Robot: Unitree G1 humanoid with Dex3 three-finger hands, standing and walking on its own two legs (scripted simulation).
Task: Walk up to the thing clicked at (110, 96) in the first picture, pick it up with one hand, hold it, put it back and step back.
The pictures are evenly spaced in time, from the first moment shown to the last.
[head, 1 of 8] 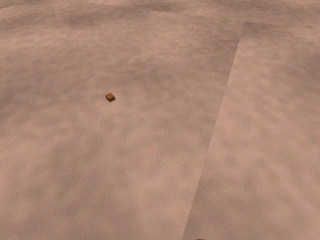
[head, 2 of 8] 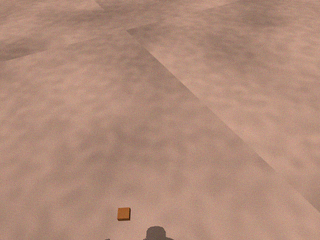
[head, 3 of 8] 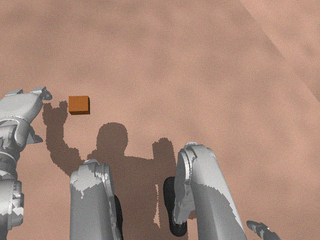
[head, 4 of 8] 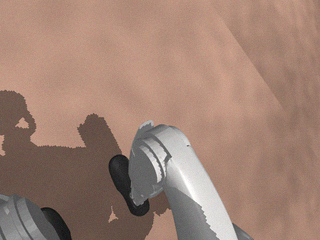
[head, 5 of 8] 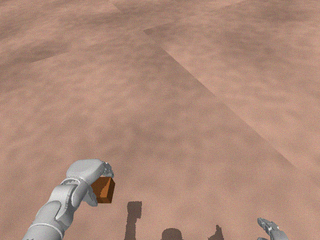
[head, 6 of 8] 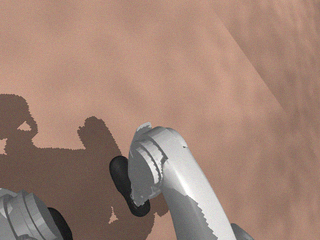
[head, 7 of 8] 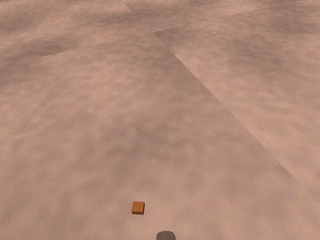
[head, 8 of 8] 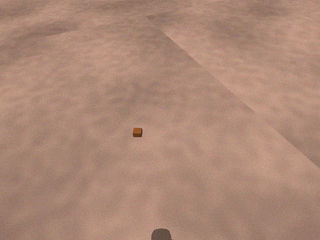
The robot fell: no
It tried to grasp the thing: yes
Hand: left
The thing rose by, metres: 0.67
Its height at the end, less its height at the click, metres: +0.00
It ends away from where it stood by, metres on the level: 0.01
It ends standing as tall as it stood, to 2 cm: yes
